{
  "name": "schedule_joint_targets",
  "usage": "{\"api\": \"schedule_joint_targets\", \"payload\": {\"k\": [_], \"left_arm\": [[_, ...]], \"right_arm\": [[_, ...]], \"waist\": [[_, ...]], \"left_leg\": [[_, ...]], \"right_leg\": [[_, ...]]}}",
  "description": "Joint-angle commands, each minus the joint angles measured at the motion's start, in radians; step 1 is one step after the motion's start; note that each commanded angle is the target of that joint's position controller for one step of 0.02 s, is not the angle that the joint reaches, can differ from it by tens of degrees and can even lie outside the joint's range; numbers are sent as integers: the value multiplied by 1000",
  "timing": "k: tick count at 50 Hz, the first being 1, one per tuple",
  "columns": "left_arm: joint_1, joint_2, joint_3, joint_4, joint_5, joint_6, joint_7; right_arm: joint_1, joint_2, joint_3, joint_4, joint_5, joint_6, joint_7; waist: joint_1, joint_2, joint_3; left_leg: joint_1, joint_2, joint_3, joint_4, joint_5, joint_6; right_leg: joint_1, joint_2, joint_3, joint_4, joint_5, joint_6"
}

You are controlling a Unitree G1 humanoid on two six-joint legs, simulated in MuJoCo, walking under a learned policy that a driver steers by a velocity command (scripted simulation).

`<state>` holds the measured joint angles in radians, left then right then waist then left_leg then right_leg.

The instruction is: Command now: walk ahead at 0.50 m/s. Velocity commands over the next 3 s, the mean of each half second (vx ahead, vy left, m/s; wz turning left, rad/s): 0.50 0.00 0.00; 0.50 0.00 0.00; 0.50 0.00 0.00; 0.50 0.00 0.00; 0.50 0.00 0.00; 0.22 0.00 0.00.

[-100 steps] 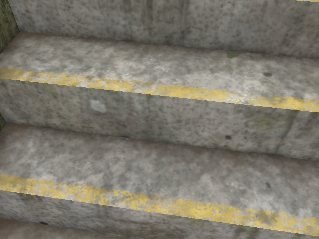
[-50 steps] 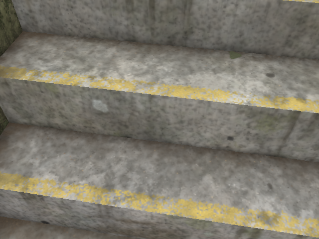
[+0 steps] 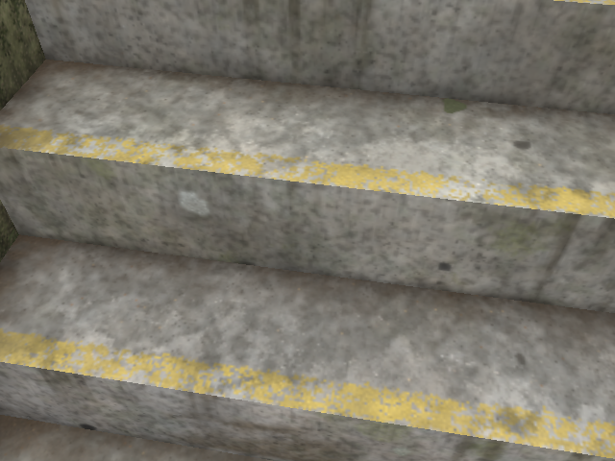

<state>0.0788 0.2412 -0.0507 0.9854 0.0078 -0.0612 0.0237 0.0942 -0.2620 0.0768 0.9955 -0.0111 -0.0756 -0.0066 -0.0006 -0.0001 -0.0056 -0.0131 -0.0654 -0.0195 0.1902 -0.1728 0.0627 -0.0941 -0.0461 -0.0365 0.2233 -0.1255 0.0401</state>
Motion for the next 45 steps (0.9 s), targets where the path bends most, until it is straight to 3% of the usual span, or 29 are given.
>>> {"api": "schedule_joint_targets", "payload": {"k": [1, 45], "left_arm": [[-54, 105, 20, -55, 0, -12, 3], [-60, 108, 22, -51, 0, -13, 2]], "right_arm": [[-46, -115, -23, -51, 1, -12, -3], [-50, -115, -25, -48, 1, -12, -3]], "waist": [[0, 1, -57], [-1, 2, -58]], "left_leg": [[-35, 186, -102, -8, 308, -19], [-35, 188, -98, -10, 298, -22]], "right_leg": [[61, -104, 82, 2, 169, -21], [65, -104, 85, -4, 175, -23]]}}
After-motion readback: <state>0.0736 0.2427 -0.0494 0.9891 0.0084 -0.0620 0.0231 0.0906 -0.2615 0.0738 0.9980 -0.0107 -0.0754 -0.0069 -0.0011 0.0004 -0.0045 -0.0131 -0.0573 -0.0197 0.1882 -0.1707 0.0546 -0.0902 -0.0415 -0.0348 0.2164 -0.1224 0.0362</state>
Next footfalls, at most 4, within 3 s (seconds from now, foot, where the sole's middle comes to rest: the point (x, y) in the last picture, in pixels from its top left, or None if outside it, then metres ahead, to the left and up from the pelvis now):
none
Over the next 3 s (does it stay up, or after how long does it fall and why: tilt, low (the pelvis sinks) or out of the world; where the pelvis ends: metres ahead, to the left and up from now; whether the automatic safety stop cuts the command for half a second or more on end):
stays up -0.01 -0.01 0.00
